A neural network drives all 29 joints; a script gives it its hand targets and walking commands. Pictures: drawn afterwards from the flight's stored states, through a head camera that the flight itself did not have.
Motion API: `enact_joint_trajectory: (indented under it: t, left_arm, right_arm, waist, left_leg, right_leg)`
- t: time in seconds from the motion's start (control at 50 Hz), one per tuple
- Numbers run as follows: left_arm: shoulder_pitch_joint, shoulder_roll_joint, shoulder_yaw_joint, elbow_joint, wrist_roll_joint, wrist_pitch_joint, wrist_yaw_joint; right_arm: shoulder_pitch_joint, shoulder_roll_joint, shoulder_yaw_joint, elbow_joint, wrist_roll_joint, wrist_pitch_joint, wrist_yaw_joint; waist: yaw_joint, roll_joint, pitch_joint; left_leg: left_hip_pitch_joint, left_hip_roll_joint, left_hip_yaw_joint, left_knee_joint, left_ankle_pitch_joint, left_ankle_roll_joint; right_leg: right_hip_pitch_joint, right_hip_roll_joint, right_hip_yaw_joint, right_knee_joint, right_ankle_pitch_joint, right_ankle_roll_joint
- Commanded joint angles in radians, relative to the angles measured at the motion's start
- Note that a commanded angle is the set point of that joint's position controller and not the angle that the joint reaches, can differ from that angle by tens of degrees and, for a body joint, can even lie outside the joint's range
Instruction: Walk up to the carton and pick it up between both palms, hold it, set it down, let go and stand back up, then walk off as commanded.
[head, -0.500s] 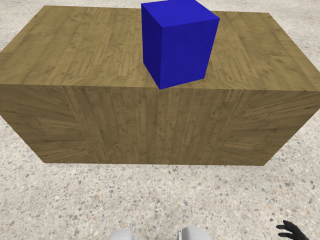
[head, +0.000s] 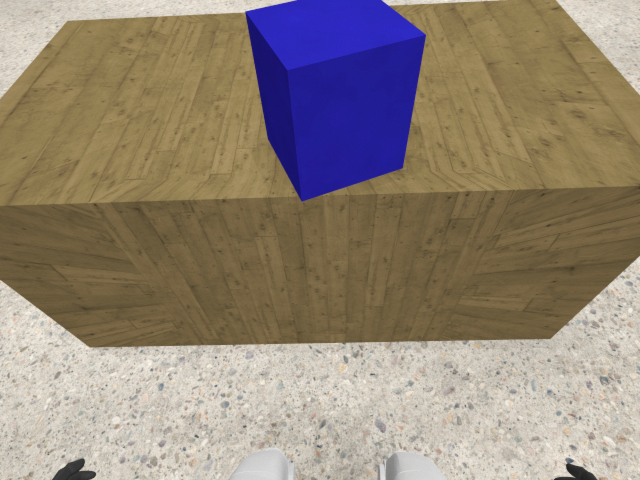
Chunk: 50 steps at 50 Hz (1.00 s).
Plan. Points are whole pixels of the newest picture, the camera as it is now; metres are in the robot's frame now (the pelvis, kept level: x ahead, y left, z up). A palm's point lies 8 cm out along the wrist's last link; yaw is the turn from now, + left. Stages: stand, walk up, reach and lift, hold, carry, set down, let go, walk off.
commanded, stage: walk up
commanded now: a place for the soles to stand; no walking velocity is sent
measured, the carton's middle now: (331, 97) +0.70 -0.01 +0.08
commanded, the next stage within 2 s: none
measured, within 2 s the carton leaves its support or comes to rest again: neither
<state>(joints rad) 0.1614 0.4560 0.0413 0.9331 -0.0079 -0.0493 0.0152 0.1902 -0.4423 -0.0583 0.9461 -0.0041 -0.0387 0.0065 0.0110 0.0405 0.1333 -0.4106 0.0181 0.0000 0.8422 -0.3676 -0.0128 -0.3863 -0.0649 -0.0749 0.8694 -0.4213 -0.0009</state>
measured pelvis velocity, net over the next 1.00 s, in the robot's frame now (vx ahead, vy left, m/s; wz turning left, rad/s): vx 0.08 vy -0.03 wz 0.02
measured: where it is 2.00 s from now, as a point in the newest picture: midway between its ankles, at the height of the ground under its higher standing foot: (348, 451)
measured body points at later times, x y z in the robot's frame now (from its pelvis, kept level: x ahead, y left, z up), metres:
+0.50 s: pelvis +0.02 +0.01 +0.04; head +0.03 +0.01 +0.49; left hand +0.12 +0.34 -0.08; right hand +0.16 -0.30 -0.08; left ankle +0.05 +0.13 -0.70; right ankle +0.03 -0.12 -0.70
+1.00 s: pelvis +0.08 -0.03 +0.02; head +0.09 -0.05 +0.47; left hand +0.12 +0.33 -0.06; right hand +0.16 -0.39 -0.09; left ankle +0.07 +0.11 -0.66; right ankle +0.08 -0.14 -0.70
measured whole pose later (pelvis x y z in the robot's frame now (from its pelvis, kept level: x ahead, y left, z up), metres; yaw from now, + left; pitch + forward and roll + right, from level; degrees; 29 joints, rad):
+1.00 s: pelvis +0.08 -0.03 +0.02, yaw +1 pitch -4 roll +0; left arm 0.28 0.45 0.11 0.93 0.02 -0.07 -0.04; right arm 0.23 -0.49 -0.10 0.96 -0.02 -0.03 0.03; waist 0.01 0.05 0.08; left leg -0.39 -0.01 -0.09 0.99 -0.41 0.02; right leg -0.23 -0.01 -0.07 0.65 -0.36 -0.03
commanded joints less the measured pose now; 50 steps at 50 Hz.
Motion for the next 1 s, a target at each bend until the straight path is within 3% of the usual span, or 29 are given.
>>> enact_joint_trajectory:
  t: [0.0,0.04,0.08,0.12,0.14,0.18,0.22,0.24,0.32,0.34,0.36,0.46,0.5,0.6,0.64,0.66,0.68,0.72,0.74,0.76,0.78,0.82,0.86,0.88,0.9,0.92,0.94,0.96,0.98]
  left_arm:
    - [0.018,0.2,0.038,0.011,0.001,-0.021,0.014]
    - [0.001,0.256,0.044,0.022,0.009,-0.038,0.015]
    - [-0.041,0.247,0.034,0.035,0.008,-0.038,0.022]
    - [-0.065,0.225,0.026,0.037,0.002,-0.036,0.02]
    - [-0.084,0.222,0.023,0.05,0.004,-0.031,0.018]
    - [-0.119,0.208,0.022,0.059,0.004,-0.027,0.018]
    - [-0.131,0.184,0.014,0.067,0.001,-0.016,0.017]
    - [-0.149,0.182,0.011,0.08,0.003,-0.014,0.016]
    - [-0.168,0.156,0.003,0.114,0.007,-0.013,0.005]
    - [-0.165,0.159,0.004,0.127,0.01,-0.015,0.004]
    - [-0.17,0.162,0.005,0.137,0.01,-0.016,0.003]
    - [-0.176,0.158,0.003,0.154,0.01,-0.011,-0.002]
    - [-0.163,0.147,0.004,0.148,0.006,-0.011,-0.002]
    - [-0.186,0.147,0.001,0.146,0.011,-0.008,-0.004]
    - [-0.159,0.146,0.004,0.159,0.014,-0.005,-0.006]
    - [-0.085,0.213,0.044,0.104,0.024,-0.002,-0.035]
    - [-0.092,0.214,0.058,0.085,0.036,0.001,-0.043]
    - [-0.131,0.148,0.045,0.029,0.036,0.009,-0.056]
    - [-0.146,0.14,0.05,0.0,0.042,0.01,-0.055]
    - [-0.124,0.165,0.053,-0.016,0.042,0.011,-0.055]
    - [-0.095,0.17,0.056,-0.031,0.032,0.005,-0.061]
    - [-0.014,0.183,0.068,-0.03,0.035,-0.008,-0.07]
    - [0.231,0.195,0.106,0.045,0.035,-0.014,-0.069]
    - [0.338,0.275,0.134,0.054,0.05,-0.018,-0.059]
    - [0.298,0.366,0.148,0.007,0.051,-0.03,-0.053]
    - [0.186,0.348,0.144,-0.042,0.026,-0.03,-0.05]
    - [0.113,0.306,0.134,-0.072,0.015,-0.032,-0.045]
    - [0.094,0.263,0.122,-0.083,0.015,-0.034,-0.041]
    - [0.092,0.268,0.122,-0.088,0.012,-0.035,-0.037]
  right_arm:
    - [-0.087,-0.222,-0.028,-0.05,0.015,-0.005,-0.007]
    - [-0.078,-0.175,-0.022,-0.005,0.021,0.006,-0.01]
    - [-0.106,-0.176,-0.017,0.011,0.023,0.004,-0.015]
    - [-0.103,-0.171,-0.017,0.024,0.023,0.002,-0.012]
    - [-0.099,-0.178,-0.019,0.034,0.025,0.001,-0.01]
    - [-0.129,-0.168,-0.019,0.054,0.02,0.008,-0.004]
    - [-0.167,-0.181,-0.015,0.062,0.022,0.011,-0.002]
    - [-0.193,-0.172,-0.013,0.065,0.013,0.012,0.001]
    - [-0.231,-0.176,-0.005,0.089,0.007,0.013,0.007]
    - [-0.245,-0.182,-0.006,0.091,0.006,0.014,0.008]
    - [-0.253,-0.156,0.004,0.109,0.01,0.015,0.01]
    - [-0.246,-0.166,0.003,0.132,0.003,0.01,0.008]
    - [-0.259,-0.155,0.006,0.127,0.007,0.008,0.008]
    - [-0.227,-0.148,0.007,0.134,0.005,0.016,0.003]
    - [-0.238,-0.147,0.012,0.129,0.008,0.016,0.004]
    - [-0.139,-0.217,-0.032,0.1,-0.002,-0.002,0.015]
    - [-0.099,-0.234,-0.045,0.097,-0.012,-0.003,0.02]
    - [-0.027,-0.263,-0.066,0.076,-0.011,-0.011,0.014]
    - [0.009,-0.285,-0.075,0.063,-0.009,-0.015,0.013]
    - [0.018,-0.283,-0.087,0.043,-0.015,-0.022,0.007]
    - [-0.035,-0.306,-0.096,0.008,-0.016,-0.024,0.009]
    - [-0.131,-0.286,-0.097,-0.047,-0.021,-0.016,0.021]
    - [-0.235,-0.224,-0.079,-0.106,-0.023,-0.002,0.03]
    - [-0.227,-0.138,-0.062,-0.142,-0.024,0.003,0.03]
    - [-0.199,-0.113,-0.05,-0.152,-0.009,-0.005,0.02]
    - [-0.139,-0.196,-0.063,-0.121,-0.007,-0.009,0.014]
    - [-0.072,-0.239,-0.073,-0.083,-0.005,-0.021,0.017]
    - [-0.045,-0.232,-0.066,-0.08,-0.009,-0.027,0.02]
    - [-0.007,-0.232,-0.063,-0.084,-0.012,-0.03,0.022]
  waist:
    - [0.038,-0.059,-0.15]
    - [0.009,-0.109,-0.185]
    - [0.001,-0.081,-0.174]
    - [-0.015,-0.084,-0.242]
    - [-0.018,-0.111,-0.239]
    - [-0.013,-0.129,-0.189]
    - [-0.006,-0.059,-0.198]
    - [-0.002,-0.005,-0.18]
    - [-0.009,0.013,-0.165]
    - [-0.001,0.024,-0.151]
    - [0.006,-0.061,-0.134]
    - [-0.003,0.017,-0.184]
    - [0.008,0.01,-0.191]
    - [-0.013,-0.035,-0.165]
    - [0.004,-0.036,-0.192]
    - [-0.012,-0.06,-0.233]
    - [-0.032,-0.007,-0.162]
    - [-0.074,0.11,-0.048]
    - [-0.091,0.147,-0.015]
    - [-0.089,0.103,-0.057]
    - [-0.056,0.16,-0.038]
    - [-0.001,0.167,-0.021]
    - [0.145,0.067,-0.081]
    - [0.2,-0.263,-0.065]
    - [0.163,-0.354,-0.035]
    - [0.077,-0.152,0.014]
    - [0.034,-0.11,0.022]
    - [0.026,-0.093,0.046]
    - [0.024,-0.155,0.033]
  left_leg:
    - [-0.002,0.128,-0.229,-0.226,0.27,0.125]
    - [0.04,0.048,-0.101,-0.081,0.352,0.059]
    - [0.076,0.057,-0.066,-0.081,0.359,0.065]
    - [0.159,0.072,-0.074,-0.134,0.441,0.083]
    - [0.192,0.079,-0.08,-0.155,0.497,0.093]
    - [0.2,0.076,-0.082,-0.168,0.505,0.094]
    - [0.172,0.109,-0.163,-0.254,0.377,0.123]
    - [0.158,0.099,-0.158,-0.299,0.298,0.106]
    - [0.143,0.12,-0.199,-0.427,0.169,0.093]
    - [0.136,0.118,-0.193,-0.434,0.173,0.086]
    - [0.155,0.107,-0.183,-0.438,0.145,0.082]
    - [0.212,0.113,-0.167,-0.513,0.251,0.062]
    - [0.243,0.107,-0.149,-0.497,0.343,0.063]
    - [0.244,0.091,-0.117,-0.513,0.327,0.046]
    - [0.254,0.103,-0.135,-0.531,0.285,0.05]
    - [0.301,0.079,-0.144,-0.486,-0.172,0.096]
    - [0.253,0.119,-0.226,-0.513,-0.336,0.123]
    - [0.364,0.246,-0.436,-0.633,-0.419,0.209]
    - [0.426,0.319,-0.541,-0.667,-0.374,0.264]
    - [0.409,0.323,-0.555,-0.666,-0.343,0.273]
    - [0.344,0.34,-0.517,-0.675,-0.358,0.287]
    - [0.185,0.299,-0.408,-0.623,-0.296,0.254]
    - [-0.174,0.157,-0.184,-0.398,-0.314,0.15]
    - [-0.385,-0.033,-0.067,-0.038,-0.359,0.09]
    - [-0.455,-0.112,-0.079,0.208,-0.226,0.051]
    - [-0.404,-0.043,-0.193,0.246,-0.11,0.051]
    - [-0.348,-0.004,-0.139,0.232,-0.044,0.036]
    - [-0.314,0.027,-0.115,0.22,-0.012,0.028]
    - [-0.289,0.045,-0.093,0.172,-0.015,0.024]
  right_leg:
    - [0.127,-0.038,0.136,-0.252,0.113,-0.059]
    - [0.16,-0.191,0.298,-0.35,0.28,-0.138]
    - [0.155,-0.216,0.26,-0.312,0.53,-0.165]
    - [0.176,-0.187,0.195,-0.266,0.589,-0.136]
    - [0.152,-0.156,0.128,-0.262,0.573,-0.098]
    - [0.107,-0.134,0.123,-0.298,0.423,-0.076]
    - [0.128,-0.098,0.114,-0.325,0.234,-0.066]
    - [0.12,-0.105,0.104,-0.355,0.142,-0.066]
    - [0.168,-0.066,0.069,-0.429,0.079,-0.038]
    - [0.177,-0.069,0.071,-0.447,0.083,-0.038]
    - [0.17,-0.076,0.094,-0.495,0.095,-0.036]
    - [0.28,-0.074,0.055,-0.509,0.225,-0.022]
    - [0.295,-0.08,0.056,-0.535,0.269,-0.016]
    - [0.28,-0.096,0.054,-0.572,0.257,-0.019]
    - [0.298,-0.089,0.052,-0.577,0.237,-0.013]
    - [0.233,-0.036,0.032,-0.465,-0.102,-0.044]
    - [0.14,-0.036,0.058,-0.408,-0.213,-0.062]
    - [-0.155,0.027,0.017,-0.198,-0.102,-0.052]
    - [-0.292,-0.004,0.079,-0.08,-0.105,-0.05]
    - [-0.287,-0.041,0.136,-0.028,-0.079,-0.037]
    - [-0.248,-0.066,0.138,-0.035,-0.086,-0.037]
    - [-0.069,-0.077,0.12,-0.156,-0.074,-0.045]
    - [0.417,0.012,0.061,-0.329,0.048,-0.055]
    - [0.517,-0.068,0.273,-0.552,-0.267,-0.078]
    - [0.404,-0.324,0.738,-0.777,-0.515,-0.183]
    - [0.325,-0.37,0.752,-0.769,-0.489,-0.228]
    - [0.292,-0.344,0.62,-0.731,-0.398,-0.242]
    - [0.276,-0.289,0.537,-0.711,-0.254,-0.238]
    - [0.284,-0.272,0.46,-0.686,-0.111,-0.23]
